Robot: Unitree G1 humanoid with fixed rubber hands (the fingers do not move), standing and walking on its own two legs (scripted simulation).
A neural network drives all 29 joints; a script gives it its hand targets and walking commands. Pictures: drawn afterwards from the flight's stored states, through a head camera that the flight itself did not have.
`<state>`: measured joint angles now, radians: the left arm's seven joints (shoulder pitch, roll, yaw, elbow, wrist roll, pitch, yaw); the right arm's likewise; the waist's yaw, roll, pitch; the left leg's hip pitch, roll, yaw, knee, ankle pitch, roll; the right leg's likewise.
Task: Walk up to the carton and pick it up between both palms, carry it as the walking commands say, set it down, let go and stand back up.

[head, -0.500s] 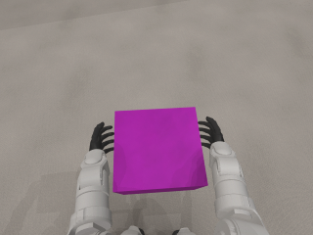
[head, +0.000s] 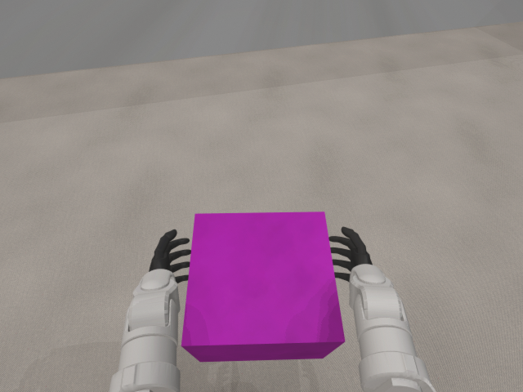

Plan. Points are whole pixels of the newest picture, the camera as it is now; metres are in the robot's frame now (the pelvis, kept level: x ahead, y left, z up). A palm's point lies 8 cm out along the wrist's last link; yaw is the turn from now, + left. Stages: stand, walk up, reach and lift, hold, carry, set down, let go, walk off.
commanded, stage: reach and lift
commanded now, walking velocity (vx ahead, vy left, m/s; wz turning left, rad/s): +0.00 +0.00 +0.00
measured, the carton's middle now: (261, 288) +0.33 +0.03 -0.07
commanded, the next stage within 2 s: hold in 1.66 s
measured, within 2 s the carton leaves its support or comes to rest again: neither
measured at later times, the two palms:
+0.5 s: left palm (152, 270) +0.29 +0.18 +0.06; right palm (367, 267) +0.31 -0.13 +0.06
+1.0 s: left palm (167, 265) +0.30 +0.16 +0.06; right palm (383, 276) +0.30 -0.15 +0.06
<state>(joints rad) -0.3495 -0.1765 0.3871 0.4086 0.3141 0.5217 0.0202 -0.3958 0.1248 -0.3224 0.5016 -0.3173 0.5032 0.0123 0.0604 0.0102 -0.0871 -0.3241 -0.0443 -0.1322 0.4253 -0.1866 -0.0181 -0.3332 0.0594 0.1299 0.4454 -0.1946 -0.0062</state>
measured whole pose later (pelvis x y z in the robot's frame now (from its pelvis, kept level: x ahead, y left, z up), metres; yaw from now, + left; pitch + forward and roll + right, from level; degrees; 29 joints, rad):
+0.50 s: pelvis +0.01 +0.00 +0.01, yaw +0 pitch -7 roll +0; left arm -0.30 -0.16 0.32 0.29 0.31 0.73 0.02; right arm -0.33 0.15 -0.27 0.35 -0.32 0.71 0.01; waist 0.05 0.01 -0.03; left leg -0.03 -0.04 -0.14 0.32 -0.18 -0.01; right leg -0.03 0.05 0.12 0.34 -0.19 -0.01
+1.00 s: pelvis +0.00 +0.01 +0.01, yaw +0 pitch -7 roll +0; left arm -0.33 -0.17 0.31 0.30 0.33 0.73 0.00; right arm -0.33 0.15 -0.30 0.31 -0.32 0.73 0.01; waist -0.01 0.00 -0.01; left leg -0.05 -0.04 -0.12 0.35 -0.18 0.00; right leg -0.05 0.05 0.12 0.35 -0.18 0.00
